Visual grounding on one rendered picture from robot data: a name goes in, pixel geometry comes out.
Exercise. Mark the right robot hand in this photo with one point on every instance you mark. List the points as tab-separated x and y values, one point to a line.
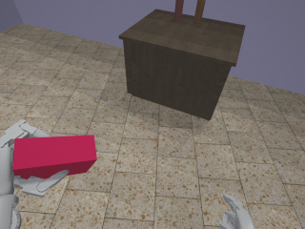
241	218

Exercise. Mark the sponge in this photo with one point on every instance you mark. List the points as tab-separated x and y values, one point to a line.
45	156

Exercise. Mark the left robot hand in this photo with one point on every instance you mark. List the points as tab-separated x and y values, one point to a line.
34	186

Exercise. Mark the table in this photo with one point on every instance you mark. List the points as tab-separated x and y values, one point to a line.
181	65

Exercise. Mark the left robot forearm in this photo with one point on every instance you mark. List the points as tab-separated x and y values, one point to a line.
10	218

